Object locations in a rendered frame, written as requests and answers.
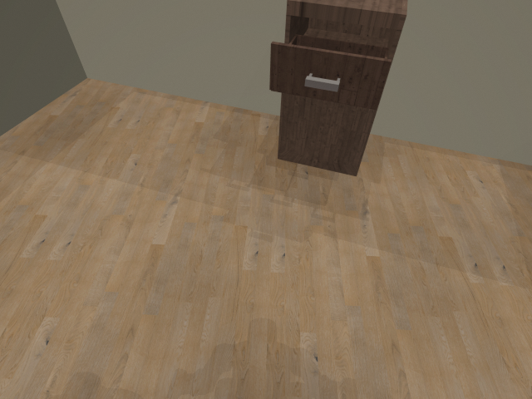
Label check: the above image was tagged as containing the cabinet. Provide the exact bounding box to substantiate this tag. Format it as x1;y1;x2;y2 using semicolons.
278;0;408;176

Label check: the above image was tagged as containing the drawer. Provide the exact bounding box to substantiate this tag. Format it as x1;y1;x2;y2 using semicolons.
269;34;392;110

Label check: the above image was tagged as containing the handle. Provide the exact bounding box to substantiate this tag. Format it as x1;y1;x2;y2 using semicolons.
304;73;341;92

